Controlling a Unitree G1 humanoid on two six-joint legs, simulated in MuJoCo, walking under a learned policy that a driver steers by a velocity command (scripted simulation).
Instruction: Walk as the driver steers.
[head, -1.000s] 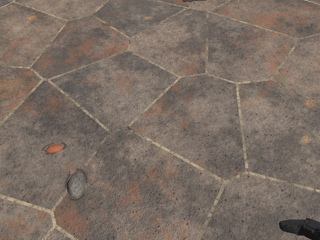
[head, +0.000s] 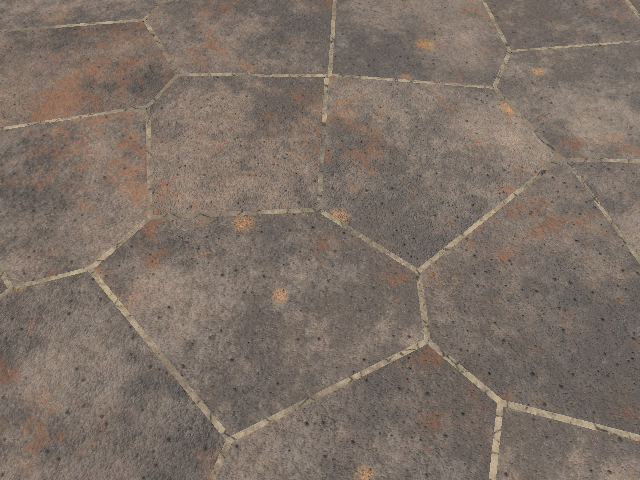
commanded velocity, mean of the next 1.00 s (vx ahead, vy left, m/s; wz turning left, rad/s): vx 0.52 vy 0.00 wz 0.35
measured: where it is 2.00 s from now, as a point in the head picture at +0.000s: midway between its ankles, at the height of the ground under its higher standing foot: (179, 196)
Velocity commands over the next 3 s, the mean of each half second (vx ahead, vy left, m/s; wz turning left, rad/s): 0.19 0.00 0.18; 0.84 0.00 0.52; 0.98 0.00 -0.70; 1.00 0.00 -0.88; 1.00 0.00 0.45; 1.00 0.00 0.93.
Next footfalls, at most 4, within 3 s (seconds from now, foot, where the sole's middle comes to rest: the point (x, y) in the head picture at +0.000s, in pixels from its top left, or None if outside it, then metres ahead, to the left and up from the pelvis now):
0.04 left None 0.07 0.12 -0.77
0.38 right None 0.00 -0.08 -0.77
0.82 left None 0.32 0.27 -0.77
1.28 right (185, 339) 0.74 0.37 -0.77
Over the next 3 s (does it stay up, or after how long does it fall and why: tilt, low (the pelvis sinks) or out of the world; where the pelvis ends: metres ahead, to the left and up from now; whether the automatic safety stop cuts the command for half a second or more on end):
stays up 2.08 0.26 -0.03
